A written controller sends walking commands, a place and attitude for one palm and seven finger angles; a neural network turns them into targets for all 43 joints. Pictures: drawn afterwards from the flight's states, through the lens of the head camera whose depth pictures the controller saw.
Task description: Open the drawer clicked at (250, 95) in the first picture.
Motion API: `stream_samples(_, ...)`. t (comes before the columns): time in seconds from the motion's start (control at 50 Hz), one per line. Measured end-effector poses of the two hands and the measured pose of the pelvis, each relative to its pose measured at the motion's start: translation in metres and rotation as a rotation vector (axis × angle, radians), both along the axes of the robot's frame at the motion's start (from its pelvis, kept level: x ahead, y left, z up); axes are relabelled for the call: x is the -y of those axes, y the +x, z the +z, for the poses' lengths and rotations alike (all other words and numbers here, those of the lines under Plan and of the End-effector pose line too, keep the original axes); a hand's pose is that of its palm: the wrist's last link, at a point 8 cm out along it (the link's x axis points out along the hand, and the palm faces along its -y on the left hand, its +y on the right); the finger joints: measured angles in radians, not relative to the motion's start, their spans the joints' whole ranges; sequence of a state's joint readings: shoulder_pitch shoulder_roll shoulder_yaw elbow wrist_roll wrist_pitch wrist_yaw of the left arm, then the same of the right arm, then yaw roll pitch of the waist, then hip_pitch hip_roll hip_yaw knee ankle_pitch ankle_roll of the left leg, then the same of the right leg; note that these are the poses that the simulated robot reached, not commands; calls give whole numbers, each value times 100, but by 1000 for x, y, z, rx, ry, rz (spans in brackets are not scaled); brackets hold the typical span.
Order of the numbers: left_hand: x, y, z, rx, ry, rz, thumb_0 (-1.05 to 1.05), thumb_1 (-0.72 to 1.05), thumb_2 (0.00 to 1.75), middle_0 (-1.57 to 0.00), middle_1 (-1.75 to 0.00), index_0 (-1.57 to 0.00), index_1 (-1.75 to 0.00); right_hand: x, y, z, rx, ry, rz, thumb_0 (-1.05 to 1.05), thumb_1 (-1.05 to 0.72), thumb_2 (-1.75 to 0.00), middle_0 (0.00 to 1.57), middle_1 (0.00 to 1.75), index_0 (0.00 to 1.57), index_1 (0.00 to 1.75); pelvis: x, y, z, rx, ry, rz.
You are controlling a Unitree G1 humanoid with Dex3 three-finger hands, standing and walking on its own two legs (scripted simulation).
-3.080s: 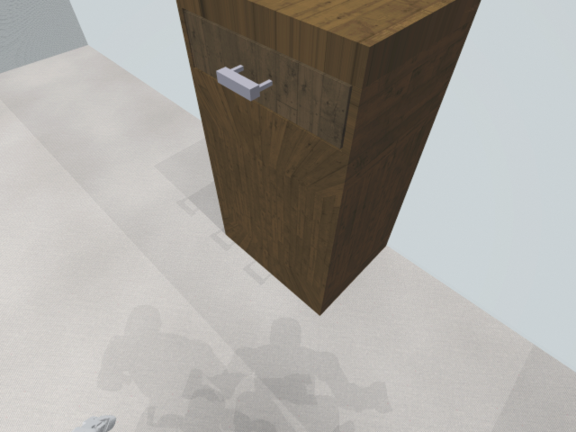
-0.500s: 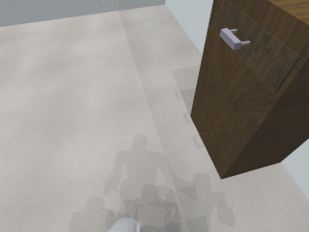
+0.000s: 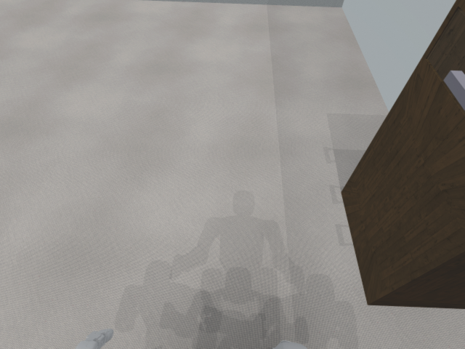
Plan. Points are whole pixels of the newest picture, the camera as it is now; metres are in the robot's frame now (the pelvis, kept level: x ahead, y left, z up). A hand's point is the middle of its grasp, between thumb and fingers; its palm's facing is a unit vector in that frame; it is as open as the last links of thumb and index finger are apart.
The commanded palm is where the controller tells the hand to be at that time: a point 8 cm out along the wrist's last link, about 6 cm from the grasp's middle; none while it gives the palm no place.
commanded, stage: walk around to get in front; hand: left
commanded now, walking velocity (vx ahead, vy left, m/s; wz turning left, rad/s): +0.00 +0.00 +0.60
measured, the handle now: out of the picture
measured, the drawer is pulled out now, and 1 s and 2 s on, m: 0.00 0.00 0.00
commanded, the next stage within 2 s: none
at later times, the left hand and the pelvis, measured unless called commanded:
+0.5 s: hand out of the picture -0.02 +0.22 -0.19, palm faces +0.35 -0.91 -0.24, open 7.4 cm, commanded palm none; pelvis +0.00 +0.01 -0.02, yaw +19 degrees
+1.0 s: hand out of the picture +0.03 +0.24 -0.14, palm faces +0.55 -0.78 -0.29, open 7.4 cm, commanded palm none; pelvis +0.02 -0.01 -0.01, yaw +36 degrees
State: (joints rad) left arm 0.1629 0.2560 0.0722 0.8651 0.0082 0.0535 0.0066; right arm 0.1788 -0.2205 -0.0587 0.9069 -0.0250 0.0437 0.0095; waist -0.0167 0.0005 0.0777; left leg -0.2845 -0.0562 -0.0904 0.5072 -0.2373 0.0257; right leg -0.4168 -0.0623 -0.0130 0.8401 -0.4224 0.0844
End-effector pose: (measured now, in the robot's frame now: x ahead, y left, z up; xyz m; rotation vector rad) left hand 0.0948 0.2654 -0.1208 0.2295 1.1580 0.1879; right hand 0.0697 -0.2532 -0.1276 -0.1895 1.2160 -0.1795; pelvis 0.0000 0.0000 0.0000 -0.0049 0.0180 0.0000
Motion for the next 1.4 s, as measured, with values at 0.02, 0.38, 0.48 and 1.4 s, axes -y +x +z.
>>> stream_samples(0.02,5,3,2,17,2,5,1,91,90,-20,-30,-20,-29,3,0,-3,-9,6,4,1,-91,-89,21,30,20,30,4,0,-1,-1,2,13)
stream_samples(0.38,31,-81,-2,-22,-26,228,1,90,90,-21,-30,-21,-30,12,60,-5,-66,-1,223,1,-91,-90,20,30,20,30,19,5,0,24,35,257)
stream_samples(0.48,5,-127,-27,-85,-53,341,1,90,90,-21,-30,-21,-30,-25,99,-2,-2,-40,346,1,-91,-90,20,30,20,30,-4,3,-13,13,13,326)
stream_samples(1.4,115,-291,-8,-235,-150,1030,1,91,90,-20,-30,-20,-29,-212,239,6,7,12,1007,1,-92,-90,20,30,19,30,-35,36,1,13,29,920)
